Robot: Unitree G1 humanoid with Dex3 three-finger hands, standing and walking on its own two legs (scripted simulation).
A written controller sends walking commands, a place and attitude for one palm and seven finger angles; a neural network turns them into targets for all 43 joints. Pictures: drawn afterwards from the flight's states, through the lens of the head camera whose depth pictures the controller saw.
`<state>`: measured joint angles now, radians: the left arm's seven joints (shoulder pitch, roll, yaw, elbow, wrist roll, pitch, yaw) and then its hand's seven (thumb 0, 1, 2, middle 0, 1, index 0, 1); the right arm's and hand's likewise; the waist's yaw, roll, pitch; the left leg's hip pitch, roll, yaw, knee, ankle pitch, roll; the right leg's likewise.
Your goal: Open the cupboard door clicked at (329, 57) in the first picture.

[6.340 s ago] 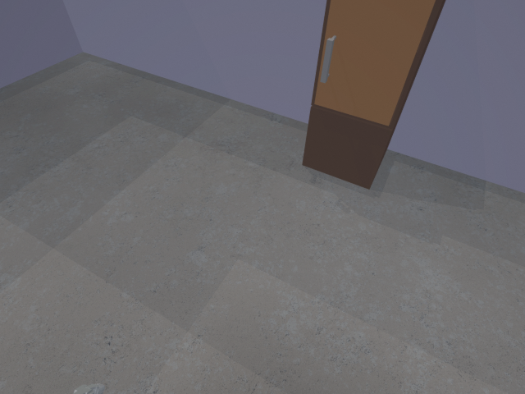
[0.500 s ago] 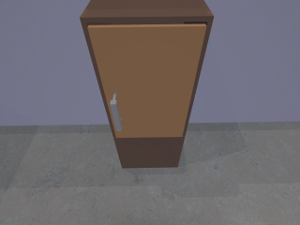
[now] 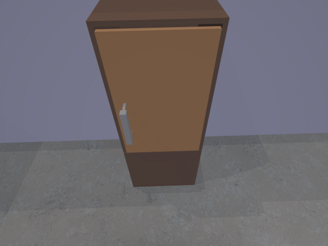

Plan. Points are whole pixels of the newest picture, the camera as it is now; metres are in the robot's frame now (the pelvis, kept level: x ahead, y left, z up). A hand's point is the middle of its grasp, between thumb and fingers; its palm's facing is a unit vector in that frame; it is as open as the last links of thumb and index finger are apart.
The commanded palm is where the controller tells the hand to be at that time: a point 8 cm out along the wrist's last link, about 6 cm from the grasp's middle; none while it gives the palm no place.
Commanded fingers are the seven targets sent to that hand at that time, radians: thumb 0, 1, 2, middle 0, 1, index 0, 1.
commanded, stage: look again from close up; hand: left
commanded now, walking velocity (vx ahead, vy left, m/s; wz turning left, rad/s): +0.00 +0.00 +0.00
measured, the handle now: (127, 124) +0.58 +0.17 -0.10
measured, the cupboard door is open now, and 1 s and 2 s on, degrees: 0 0 0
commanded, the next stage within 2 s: raise the hand with hooked fingers in 0.20 s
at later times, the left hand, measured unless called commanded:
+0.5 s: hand (91, 223) +0.19 +0.19 -0.03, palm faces +0.27 -0.96 -0.12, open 7.5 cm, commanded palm +0.12 +0.23 -0.07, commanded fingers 0.00 0.64 0.79 -0.22 -0.47 -0.22 -0.47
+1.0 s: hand (94, 229) +0.18 +0.19 -0.07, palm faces +0.02 -1.00 -0.05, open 10.3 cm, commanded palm +0.16 +0.25 -0.07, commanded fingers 0.00 0.06 0.54 -0.26 -0.84 -0.26 -0.84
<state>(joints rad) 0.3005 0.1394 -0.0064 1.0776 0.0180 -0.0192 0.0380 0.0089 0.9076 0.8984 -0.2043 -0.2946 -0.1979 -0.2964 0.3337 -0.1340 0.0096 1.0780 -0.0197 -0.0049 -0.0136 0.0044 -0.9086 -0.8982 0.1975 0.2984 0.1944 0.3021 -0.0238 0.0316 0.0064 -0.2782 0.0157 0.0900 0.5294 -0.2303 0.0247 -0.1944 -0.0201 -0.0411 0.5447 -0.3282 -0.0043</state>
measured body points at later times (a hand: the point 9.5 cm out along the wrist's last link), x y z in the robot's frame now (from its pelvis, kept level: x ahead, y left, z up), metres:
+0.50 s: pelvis +0.00 +0.00 -0.02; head +0.01 -0.01 +0.43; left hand +0.17 +0.24 -0.02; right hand +0.13 -0.26 -0.12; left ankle +0.04 +0.10 -0.73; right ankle -0.02 -0.12 -0.73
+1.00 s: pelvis -0.03 -0.03 -0.12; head +0.04 -0.02 +0.33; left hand +0.18 +0.24 -0.07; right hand +0.16 -0.24 -0.21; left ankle +0.03 +0.10 -0.73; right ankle -0.02 -0.12 -0.73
